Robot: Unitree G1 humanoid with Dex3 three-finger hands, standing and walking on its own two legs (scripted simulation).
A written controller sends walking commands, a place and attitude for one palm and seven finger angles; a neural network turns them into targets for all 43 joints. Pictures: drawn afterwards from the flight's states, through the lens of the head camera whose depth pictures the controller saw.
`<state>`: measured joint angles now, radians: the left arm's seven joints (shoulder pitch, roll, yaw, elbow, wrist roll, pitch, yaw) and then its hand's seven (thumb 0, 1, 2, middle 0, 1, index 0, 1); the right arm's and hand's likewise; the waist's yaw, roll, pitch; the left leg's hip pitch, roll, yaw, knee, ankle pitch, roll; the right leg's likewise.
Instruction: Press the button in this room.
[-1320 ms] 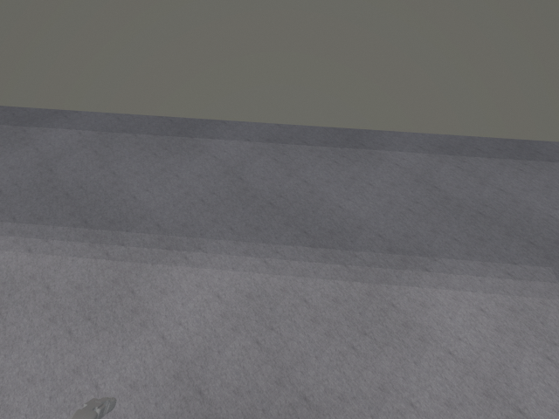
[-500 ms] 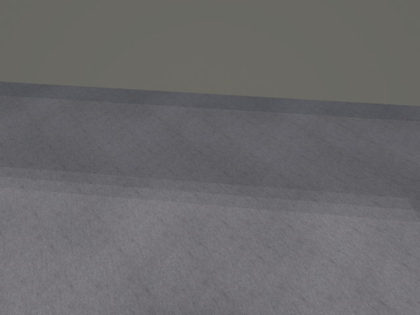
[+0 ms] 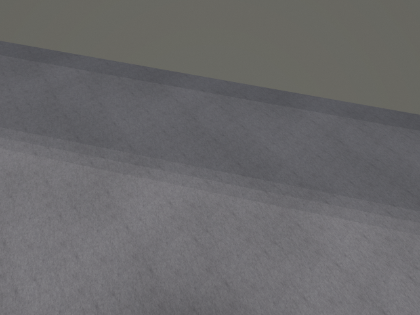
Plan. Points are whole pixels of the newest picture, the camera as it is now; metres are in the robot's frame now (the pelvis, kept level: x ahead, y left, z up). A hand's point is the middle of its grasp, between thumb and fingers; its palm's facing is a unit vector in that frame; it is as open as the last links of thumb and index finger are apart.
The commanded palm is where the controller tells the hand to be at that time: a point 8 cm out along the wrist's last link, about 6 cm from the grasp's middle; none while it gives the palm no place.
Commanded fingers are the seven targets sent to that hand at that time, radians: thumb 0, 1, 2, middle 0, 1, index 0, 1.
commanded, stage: turn or walk to find it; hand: left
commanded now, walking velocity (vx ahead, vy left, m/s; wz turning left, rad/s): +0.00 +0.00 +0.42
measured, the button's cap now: out of the picture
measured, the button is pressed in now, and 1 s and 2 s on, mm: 0 0 0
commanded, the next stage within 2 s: none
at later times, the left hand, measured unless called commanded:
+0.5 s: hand out of the picture -0.01 +0.17 -0.14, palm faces +0.24 -0.92 -0.30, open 7.4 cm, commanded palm none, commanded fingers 0.00 0.90 0.90 -0.20 -0.30 -0.20 -0.30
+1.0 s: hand out of the picture -0.13 +0.21 -0.17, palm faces +0.48 -0.85 -0.22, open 7.4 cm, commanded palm none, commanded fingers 0.00 0.90 0.90 -0.20 -0.30 -0.20 -0.30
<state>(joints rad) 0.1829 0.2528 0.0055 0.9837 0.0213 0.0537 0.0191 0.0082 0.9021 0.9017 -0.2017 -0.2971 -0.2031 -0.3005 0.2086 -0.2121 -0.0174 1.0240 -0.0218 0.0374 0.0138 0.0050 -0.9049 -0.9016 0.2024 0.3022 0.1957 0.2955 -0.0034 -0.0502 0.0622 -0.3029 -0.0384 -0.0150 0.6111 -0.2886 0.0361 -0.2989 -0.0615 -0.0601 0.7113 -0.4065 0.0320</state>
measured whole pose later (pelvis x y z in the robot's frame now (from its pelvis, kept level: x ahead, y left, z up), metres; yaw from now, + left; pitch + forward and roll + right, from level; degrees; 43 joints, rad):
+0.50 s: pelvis -0.04 -0.05 +0.01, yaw +14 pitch +0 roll +1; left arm 0.23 0.20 0.03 0.92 0.02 0.03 0.03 0.01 0.90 0.90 -0.20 -0.30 -0.20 -0.30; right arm 0.25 -0.26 -0.10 0.97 -0.03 0.08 0.01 0.01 -0.91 -0.90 0.20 0.30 0.20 0.30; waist -0.02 0.04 0.02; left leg -0.54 -0.07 -0.08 1.05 -0.35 -0.04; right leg -0.18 -0.03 -0.06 0.50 -0.32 -0.02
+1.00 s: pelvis -0.06 +0.00 +0.01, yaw +26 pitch +0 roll -2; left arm 0.25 0.26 0.06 0.97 0.02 0.06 0.01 0.01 0.91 0.90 -0.20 -0.30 -0.20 -0.30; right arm 0.14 -0.17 -0.03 0.95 -0.02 0.02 -0.01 0.00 -0.90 -0.90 0.20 0.30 0.20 0.30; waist 0.03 -0.05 0.07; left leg -0.20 -0.01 0.02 0.49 -0.29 0.05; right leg -0.45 -0.09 -0.05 1.09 -0.44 0.08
